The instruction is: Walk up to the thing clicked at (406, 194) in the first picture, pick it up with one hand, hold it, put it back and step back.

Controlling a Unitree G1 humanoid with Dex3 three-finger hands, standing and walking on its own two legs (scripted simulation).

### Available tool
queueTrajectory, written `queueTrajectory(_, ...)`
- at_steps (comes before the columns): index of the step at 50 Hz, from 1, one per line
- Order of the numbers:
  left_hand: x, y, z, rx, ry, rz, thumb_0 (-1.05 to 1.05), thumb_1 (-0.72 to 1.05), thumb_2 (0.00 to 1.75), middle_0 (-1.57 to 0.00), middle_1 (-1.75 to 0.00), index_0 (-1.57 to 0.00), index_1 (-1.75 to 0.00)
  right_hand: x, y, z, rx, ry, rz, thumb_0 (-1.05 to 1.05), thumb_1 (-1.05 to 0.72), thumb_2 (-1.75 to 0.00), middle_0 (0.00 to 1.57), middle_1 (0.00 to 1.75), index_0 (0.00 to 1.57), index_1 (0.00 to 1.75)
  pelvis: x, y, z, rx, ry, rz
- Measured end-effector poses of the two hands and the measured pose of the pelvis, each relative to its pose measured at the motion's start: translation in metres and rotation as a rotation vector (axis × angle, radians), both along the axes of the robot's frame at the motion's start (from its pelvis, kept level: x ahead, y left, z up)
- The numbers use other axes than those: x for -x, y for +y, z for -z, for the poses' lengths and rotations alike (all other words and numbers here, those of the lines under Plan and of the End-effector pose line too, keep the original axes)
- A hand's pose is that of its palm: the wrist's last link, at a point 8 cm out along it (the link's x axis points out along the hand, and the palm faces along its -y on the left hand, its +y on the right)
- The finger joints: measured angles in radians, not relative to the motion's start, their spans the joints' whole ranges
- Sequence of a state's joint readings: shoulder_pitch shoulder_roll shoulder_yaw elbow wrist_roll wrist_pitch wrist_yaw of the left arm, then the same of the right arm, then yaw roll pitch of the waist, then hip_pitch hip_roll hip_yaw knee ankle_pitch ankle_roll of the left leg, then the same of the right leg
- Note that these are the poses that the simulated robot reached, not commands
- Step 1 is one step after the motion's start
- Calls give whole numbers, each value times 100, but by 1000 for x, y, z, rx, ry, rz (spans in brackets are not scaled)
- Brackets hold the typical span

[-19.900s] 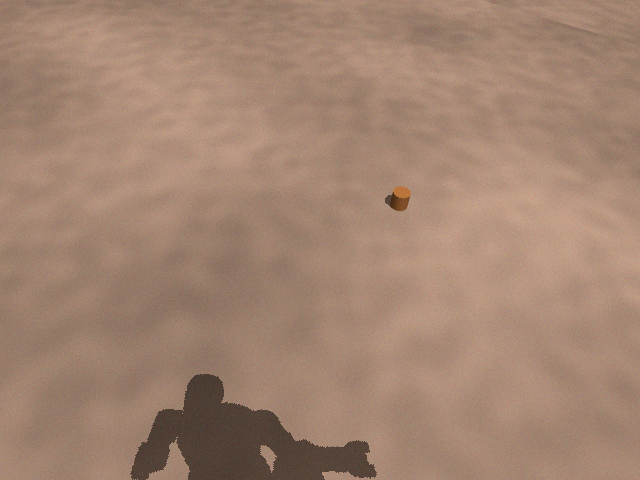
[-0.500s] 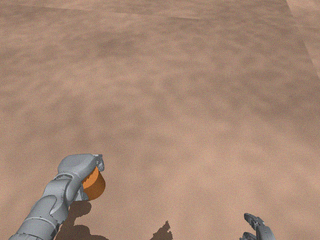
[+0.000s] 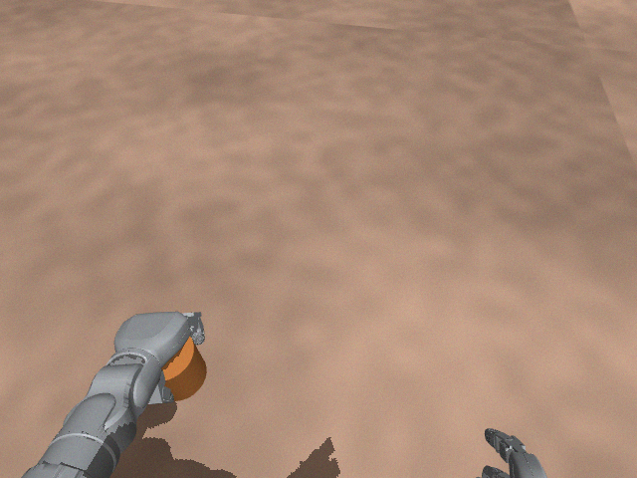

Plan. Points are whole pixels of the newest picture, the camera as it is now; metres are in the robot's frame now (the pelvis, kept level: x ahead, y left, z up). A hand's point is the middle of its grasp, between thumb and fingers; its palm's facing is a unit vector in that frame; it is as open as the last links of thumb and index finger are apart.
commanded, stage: crouch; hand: left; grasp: from above
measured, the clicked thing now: (173, 365) +0.30 +0.22 -0.09
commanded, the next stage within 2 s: lower in 1.72 s
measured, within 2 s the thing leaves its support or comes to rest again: neither
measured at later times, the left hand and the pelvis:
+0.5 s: hand (205, 388) +0.33 +0.22 -0.29, palm faces -0.41 +0.03 -0.91, open 10.2 cm; pelvis -0.06 +0.01 -0.17, yaw +1 degrees
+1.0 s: hand (223, 407) +0.36 +0.23 -0.48, palm faces -0.44 -0.02 -0.90, open 10.2 cm; pelvis -0.08 +0.00 -0.32, yaw +0 degrees
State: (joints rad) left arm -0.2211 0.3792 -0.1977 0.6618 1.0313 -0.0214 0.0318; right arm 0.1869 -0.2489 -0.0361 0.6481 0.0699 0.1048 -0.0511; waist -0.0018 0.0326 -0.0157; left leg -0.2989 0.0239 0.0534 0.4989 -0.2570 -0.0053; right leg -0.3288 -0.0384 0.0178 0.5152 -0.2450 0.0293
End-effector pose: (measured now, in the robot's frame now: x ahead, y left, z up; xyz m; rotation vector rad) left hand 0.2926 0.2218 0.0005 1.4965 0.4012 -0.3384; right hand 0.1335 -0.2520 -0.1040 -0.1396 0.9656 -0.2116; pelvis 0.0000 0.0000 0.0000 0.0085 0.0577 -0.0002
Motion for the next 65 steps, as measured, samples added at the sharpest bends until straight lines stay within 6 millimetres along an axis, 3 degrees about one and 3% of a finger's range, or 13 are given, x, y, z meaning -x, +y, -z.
queueTrajectory(6,-1,3,41,-36,8,4,1,-7,70,-58,-81,-57,-80,15,-6,16,30,66,-20,0,-90,-91,20,30,20,30,9,0,15,5,77,-14)
queueTrajectory(12,-14,4,94,-67,-15,15,1,-7,70,-58,-80,-58,-80,49,-19,52,76,145,-10,0,-90,-90,20,30,20,30,22,2,52,19,198,-21)
queueTrajectory(24,-43,-1,218,-83,-48,24,1,-8,71,-59,-80,-59,-79,136,-26,163,132,313,54,0,-91,-90,20,30,20,30,56,7,158,41,422,-20)
queueTrajectory(30,-52,1,277,-82,-29,4,0,-8,71,-59,-79,-59,-79,162,-16,217,117,367,56,0,-91,-90,20,30,20,30,69,8,207,48,493,-20)
queueTrajectory(38,-56,5,353,-55,6,7,0,-8,71,-58,-80,-59,-80,168,-10,274,101,391,5,0,-90,-90,20,30,20,30,78,6,263,61,562,-24)
queueTrajectory(45,-63,9,402,-50,-8,0,0,-8,72,-59,-80,-59,-80,157,-16,309,115,400,-51,0,-90,-90,21,30,20,30,78,3,300,71,592,-25)
queueTrajectory(54,-77,12,439,-43,-17,-16,0,-9,72,-59,-80,-59,-80,149,-25,337,124,397,-97,0,-91,-90,20,30,20,30,79,0,333,79,596,-18)
queueTrajectory(65,-81,13,476,-38,4,-15,0,-8,71,-58,-80,-59,-80,170,-28,366,114,442,-90,0,-91,-91,20,30,20,30,85,0,367,83,584,-5)
